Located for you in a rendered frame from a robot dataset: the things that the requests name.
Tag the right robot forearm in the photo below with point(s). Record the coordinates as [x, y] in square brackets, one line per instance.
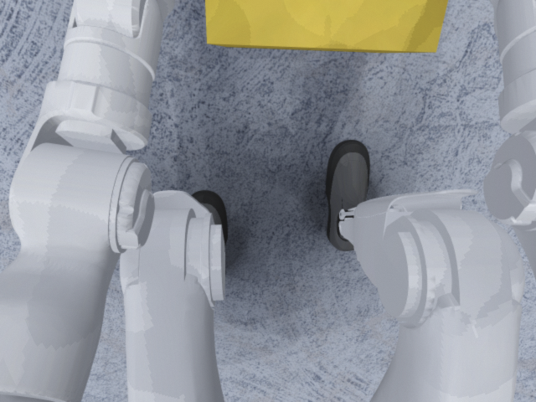
[515, 28]

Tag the robot right thigh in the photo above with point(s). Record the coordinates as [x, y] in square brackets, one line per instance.
[444, 275]

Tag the left robot upper arm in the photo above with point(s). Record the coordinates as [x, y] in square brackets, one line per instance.
[75, 211]

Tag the left robot forearm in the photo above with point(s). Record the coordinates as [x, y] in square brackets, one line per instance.
[100, 99]

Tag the robot right shin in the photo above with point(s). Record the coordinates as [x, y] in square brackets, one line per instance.
[365, 231]

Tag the carton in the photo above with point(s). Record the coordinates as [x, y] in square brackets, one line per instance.
[369, 26]

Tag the right robot upper arm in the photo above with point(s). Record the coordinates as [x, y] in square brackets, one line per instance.
[510, 188]

